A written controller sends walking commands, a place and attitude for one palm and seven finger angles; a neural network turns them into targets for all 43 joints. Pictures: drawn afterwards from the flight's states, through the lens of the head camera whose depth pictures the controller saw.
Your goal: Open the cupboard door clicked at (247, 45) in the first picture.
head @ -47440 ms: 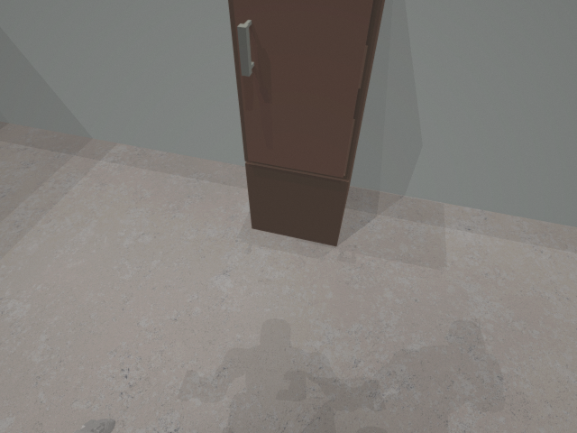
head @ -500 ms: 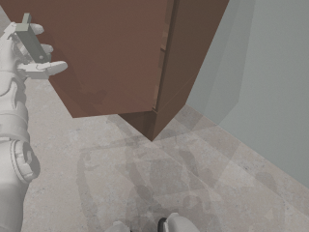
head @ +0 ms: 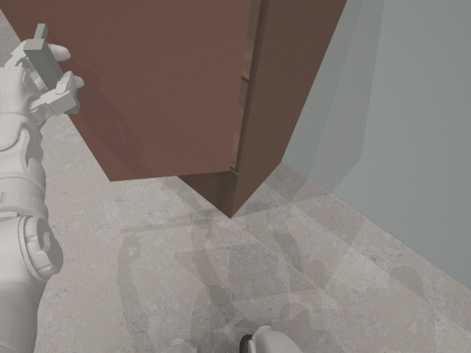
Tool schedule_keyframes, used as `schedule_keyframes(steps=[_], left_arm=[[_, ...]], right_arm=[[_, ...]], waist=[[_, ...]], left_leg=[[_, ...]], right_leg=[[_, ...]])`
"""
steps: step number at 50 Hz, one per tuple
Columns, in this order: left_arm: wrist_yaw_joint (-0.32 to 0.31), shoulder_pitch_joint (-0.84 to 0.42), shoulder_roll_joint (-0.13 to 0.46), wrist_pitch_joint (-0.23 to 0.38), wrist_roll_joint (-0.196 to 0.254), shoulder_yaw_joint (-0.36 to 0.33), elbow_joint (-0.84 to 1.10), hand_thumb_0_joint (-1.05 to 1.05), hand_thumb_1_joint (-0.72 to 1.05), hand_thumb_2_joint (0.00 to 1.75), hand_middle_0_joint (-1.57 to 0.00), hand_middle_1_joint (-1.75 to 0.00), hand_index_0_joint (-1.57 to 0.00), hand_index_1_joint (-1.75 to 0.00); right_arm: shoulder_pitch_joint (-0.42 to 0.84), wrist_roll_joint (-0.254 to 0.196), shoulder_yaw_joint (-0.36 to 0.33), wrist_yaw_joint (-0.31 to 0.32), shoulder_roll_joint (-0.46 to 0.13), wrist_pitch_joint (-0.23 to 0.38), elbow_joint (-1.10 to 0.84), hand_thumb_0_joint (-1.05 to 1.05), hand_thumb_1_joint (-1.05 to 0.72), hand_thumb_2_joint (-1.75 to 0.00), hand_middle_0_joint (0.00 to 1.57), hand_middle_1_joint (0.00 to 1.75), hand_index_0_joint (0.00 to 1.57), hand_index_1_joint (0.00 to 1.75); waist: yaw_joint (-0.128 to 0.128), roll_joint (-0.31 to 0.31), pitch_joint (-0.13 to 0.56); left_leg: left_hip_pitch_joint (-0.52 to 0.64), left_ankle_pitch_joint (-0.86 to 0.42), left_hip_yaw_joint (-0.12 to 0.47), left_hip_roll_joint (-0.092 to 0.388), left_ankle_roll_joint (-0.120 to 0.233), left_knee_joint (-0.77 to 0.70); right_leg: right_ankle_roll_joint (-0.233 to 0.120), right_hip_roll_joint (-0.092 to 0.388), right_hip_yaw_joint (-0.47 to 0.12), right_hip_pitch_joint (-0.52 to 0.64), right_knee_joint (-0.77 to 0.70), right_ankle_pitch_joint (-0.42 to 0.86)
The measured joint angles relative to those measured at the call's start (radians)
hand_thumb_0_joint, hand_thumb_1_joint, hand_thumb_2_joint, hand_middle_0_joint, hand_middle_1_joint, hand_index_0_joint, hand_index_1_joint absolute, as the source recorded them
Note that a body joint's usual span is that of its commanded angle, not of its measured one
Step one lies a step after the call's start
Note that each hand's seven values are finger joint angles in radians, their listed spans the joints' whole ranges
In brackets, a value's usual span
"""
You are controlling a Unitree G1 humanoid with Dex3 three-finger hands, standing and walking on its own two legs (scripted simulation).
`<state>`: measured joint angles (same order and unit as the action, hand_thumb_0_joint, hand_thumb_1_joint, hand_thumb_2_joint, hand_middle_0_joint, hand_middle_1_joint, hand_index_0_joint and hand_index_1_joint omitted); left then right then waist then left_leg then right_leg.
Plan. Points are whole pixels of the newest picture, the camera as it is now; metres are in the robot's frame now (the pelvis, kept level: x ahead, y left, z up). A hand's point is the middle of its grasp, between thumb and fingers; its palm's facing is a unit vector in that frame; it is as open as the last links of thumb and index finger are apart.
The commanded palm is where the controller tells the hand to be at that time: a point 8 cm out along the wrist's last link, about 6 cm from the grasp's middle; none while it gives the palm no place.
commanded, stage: pull the door open along its arc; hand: left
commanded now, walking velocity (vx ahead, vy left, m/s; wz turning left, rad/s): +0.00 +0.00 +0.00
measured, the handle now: (57, 71) +0.56 +0.25 +0.11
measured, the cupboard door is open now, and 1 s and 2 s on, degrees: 48 63 97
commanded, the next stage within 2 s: open thumb and fingers to let go in 1.56 s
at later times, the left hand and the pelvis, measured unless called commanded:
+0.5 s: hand (75, 132) +0.43 +0.20 +0.12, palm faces +0.10 -0.99 +0.05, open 6.3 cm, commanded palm +0.40 +0.25 +0.11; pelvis +0.01 +0.00 +0.01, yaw -1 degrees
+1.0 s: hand (90, 125) +0.45 +0.18 +0.11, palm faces +0.52 -0.85 -0.01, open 5.8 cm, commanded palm +0.38 +0.21 +0.11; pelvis -0.01 -0.02 +0.01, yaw +2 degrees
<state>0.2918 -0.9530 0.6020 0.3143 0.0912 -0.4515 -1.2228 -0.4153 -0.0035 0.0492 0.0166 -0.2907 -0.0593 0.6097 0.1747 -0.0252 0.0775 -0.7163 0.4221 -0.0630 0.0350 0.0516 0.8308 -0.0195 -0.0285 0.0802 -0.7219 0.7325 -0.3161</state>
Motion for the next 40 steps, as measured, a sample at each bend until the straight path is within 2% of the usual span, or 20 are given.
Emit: schedule_keyframes(steps=[6, 12, 17, 23, 25, 28, 31, 34, 37, 40], left_arm=[[-0.008, 0.01, -0.005, -0.003, 0.016, 0.014, 0.017, 0.0, 0.7, 0.82, -0.34, -1.34, -0.35, -1.35], [-0.001, 0.112, -0.042, -0.014, 0.049, 0.013, 0.119, 0.0, 0.7, 0.78, -0.34, -1.34, -0.34, -1.35], [0.005, 0.264, -0.105, -0.038, 0.094, 0.023, 0.279, 0.0, 0.7, 0.75, -0.35, -1.34, -0.34, -1.35], [-0.021, 0.457, -0.218, -0.077, 0.137, 0.078, 0.511, 0.0, 0.68, 0.73, -0.34, -1.34, -0.32, -1.33], [-0.112, 0.459, -0.278, -0.097, 0.131, 0.1, 0.552, 0.0, 0.66, 0.73, -0.35, -1.34, -0.33, -1.32], [-0.294, 0.405, -0.366, -0.114, 0.092, 0.118, 0.55, 0.0, 0.65, 0.76, -0.36, -1.33, -0.35, -1.31], [-0.489, 0.335, -0.428, -0.124, 0.018, 0.123, 0.516, -0.01, 0.65, 0.78, -0.36, -1.33, -0.37, -1.32], [-0.652, 0.275, -0.457, -0.125, -0.058, 0.131, 0.462, -0.01, 0.68, 0.81, -0.36, -1.32, -0.37, -1.33], [-0.723, 0.247, -0.457, -0.106, -0.096, 0.135, 0.413, -0.01, 0.7, 0.83, -0.35, -1.32, -0.36, -1.34], [-0.727, 0.232, -0.442, -0.076, -0.104, 0.135, 0.368, -0.01, 0.72, 0.84, -0.35, -1.33, -0.33, -1.34]], right_arm=[[-0.012, -0.002, -0.002, 0.0, 0.002, 0.002, 0.001, 0.0, -0.91, -0.9, 0.2, 0.3, 0.2, 0.3], [-0.028, -0.01, -0.011, -0.006, 0.002, -0.011, -0.004, 0.0, -0.91, -0.9, 0.2, 0.3, 0.2, 0.3], [-0.026, -0.023, -0.022, -0.012, 0.006, -0.019, -0.02, 0.0, -0.91, -0.9, 0.2, 0.3, 0.2, 0.3], [0.015, -0.035, -0.032, -0.019, 0.017, 0.004, -0.043, 0.01, -0.91, -0.9, 0.2, 0.3, 0.2, 0.3], [0.042, -0.03, -0.035, -0.018, 0.023, 0.022, -0.033, 0.01, -0.91, -0.9, 0.2, 0.3, 0.2, 0.3], [0.096, -0.013, -0.036, -0.02, 0.032, 0.046, -0.011, 0.01, -0.91, -0.9, 0.2, 0.3, 0.2, 0.3], [0.145, 0.015, -0.037, -0.024, 0.043, 0.063, 0.006, 0.0, -0.91, -0.9, 0.2, 0.3, 0.2, 0.3], [0.177, 0.04, -0.038, -0.03, 0.055, 0.073, 0.016, 0.0, -0.91, -0.9, 0.2, 0.3, 0.2, 0.3], [0.18, 0.052, -0.038, -0.03, 0.071, 0.078, 0.025, 0.0, -0.91, -0.9, 0.2, 0.3, 0.2, 0.3], [0.159, 0.055, -0.037, -0.023, 0.079, 0.079, 0.041, 0.0, -0.91, -0.9, 0.2, 0.3, 0.2, 0.3]], waist=[[-0.006, -0.001, 0.0], [-0.024, -0.007, 0.012], [-0.046, -0.013, 0.026], [-0.084, -0.017, 0.034], [-0.103, -0.015, 0.029], [-0.12, -0.008, 0.021], [-0.127, -0.003, 0.02], [-0.122, -0.005, 0.027], [-0.116, -0.005, 0.031], [-0.111, -0.006, 0.027]], left_leg=[[-0.001, -0.002, 0.0, 0.001, -0.002, -0.002], [0.031, -0.001, -0.013, 0.003, -0.003, -0.024], [0.089, -0.004, -0.027, 0.003, -0.003, -0.061], [0.167, -0.013, -0.033, -0.004, -0.004, -0.104], [0.177, -0.016, -0.024, -0.008, -0.005, -0.104], [0.169, -0.023, -0.004, -0.019, -0.007, -0.094], [0.148, -0.03, 0.012, -0.026, -0.01, -0.079], [0.123, -0.034, 0.02, -0.03, -0.014, -0.065], [0.111, -0.037, 0.022, -0.029, -0.017, -0.059], [0.112, -0.04, 0.024, -0.027, -0.022, -0.06]], right_leg=[[-0.002, -0.001, 0.0, -0.002, 0.0, 0.001], [-0.002, -0.005, -0.015, 0.021, -0.014, 0.001], [-0.001, -0.009, -0.029, 0.07, -0.042, 0.004], [0.001, -0.004, -0.037, 0.141, -0.07, 0.005], [0.001, 0.0, -0.028, 0.154, -0.07, 0.004], [-0.001, 0.012, -0.008, 0.154, -0.057, 0.001], [-0.005, 0.021, 0.008, 0.138, -0.039, -0.002], [-0.01, 0.026, 0.016, 0.114, -0.02, -0.003], [-0.014, 0.026, 0.019, 0.101, -0.01, -0.004], [-0.019, 0.024, 0.021, 0.101, -0.01, -0.002]])
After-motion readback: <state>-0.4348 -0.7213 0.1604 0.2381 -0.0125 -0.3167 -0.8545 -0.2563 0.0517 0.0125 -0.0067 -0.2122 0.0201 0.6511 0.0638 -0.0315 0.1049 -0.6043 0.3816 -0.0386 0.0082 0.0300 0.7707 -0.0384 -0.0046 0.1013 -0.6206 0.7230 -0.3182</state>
